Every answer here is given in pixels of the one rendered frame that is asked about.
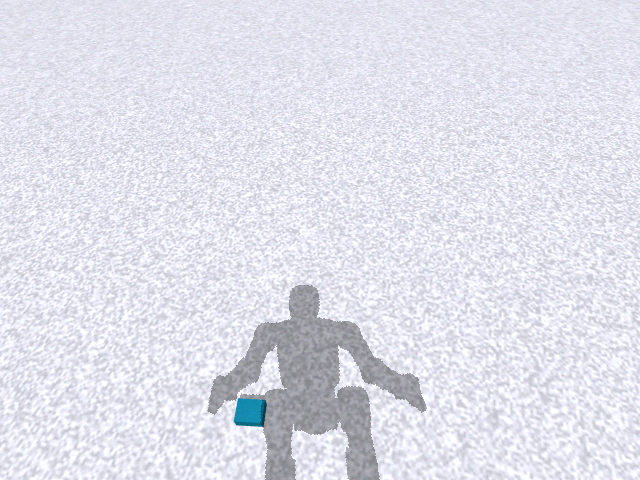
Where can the small box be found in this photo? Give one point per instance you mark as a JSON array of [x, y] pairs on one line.
[[250, 412]]

